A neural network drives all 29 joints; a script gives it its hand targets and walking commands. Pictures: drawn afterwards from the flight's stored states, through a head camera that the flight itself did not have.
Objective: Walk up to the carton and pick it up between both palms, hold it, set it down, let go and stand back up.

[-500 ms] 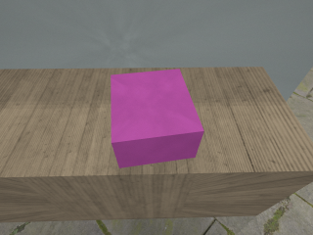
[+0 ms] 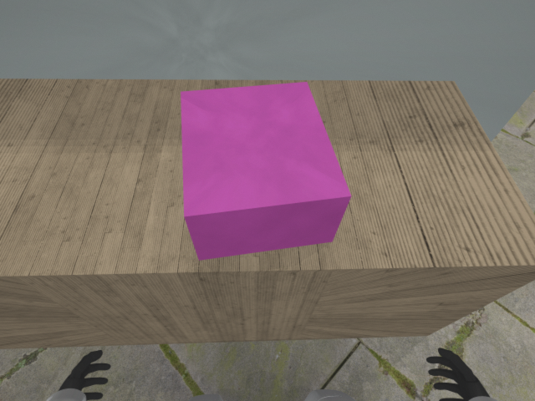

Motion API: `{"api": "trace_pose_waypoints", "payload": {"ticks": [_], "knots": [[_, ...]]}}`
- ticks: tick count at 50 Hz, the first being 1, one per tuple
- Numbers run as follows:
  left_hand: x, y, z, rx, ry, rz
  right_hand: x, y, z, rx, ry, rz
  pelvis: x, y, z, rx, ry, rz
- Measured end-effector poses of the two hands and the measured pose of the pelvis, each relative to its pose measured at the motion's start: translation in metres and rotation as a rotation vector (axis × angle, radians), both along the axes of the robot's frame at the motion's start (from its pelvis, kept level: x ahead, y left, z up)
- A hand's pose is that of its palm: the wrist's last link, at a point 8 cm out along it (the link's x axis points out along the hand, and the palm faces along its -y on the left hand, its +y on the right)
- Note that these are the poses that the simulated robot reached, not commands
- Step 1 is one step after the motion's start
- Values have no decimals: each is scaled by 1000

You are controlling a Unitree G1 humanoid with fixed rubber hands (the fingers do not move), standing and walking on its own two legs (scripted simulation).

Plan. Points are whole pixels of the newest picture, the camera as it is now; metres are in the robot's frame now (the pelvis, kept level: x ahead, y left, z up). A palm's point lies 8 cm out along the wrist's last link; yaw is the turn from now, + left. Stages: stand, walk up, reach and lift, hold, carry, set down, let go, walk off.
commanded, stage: reach and lift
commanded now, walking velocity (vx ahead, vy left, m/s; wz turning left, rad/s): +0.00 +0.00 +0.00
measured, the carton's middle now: (255, 166) +0.54 +0.02 -0.05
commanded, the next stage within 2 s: none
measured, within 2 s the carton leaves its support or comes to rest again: neither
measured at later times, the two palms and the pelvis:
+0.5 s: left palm (87, 395) +0.14 +0.26 -0.06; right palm out of the picture +0.11 -0.30 -0.06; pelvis -0.02 +0.00 +0.01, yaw -2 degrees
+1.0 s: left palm (109, 376) +0.16 +0.23 -0.04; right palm (484, 386) +0.13 -0.29 -0.04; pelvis -0.01 +0.01 +0.02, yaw -3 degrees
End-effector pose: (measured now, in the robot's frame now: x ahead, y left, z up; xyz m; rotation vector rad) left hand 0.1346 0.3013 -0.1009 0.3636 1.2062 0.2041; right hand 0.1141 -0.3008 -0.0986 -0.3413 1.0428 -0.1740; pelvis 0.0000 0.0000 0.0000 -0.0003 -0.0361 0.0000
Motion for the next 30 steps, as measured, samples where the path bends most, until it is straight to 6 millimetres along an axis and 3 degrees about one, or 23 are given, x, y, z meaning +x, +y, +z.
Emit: {"api": "trace_pose_waypoints", "payload": {"ticks": [4,8,18,30], "knots": [[33,-20,11,-15,-85,-55,9,9,3,40,-91,1,-9,0,-2,-11,-17,-9],[46,-38,25,-45,-169,-71,6,9,15,57,-139,7,-10,-1,2,-13,-32,-17],[19,-42,31,-71,-188,4,-7,-8,41,46,-170,6,-17,-3,10,4,-42,-35],[0,-44,40,-96,-291,35,-6,14,43,120,-222,23,-24,2,13,7,-29,-42]]}}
